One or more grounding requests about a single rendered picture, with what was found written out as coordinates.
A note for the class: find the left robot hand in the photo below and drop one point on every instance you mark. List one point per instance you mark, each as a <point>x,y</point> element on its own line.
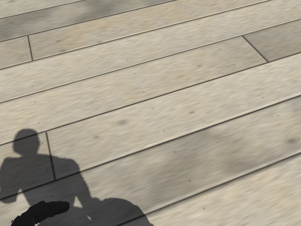
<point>39,212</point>

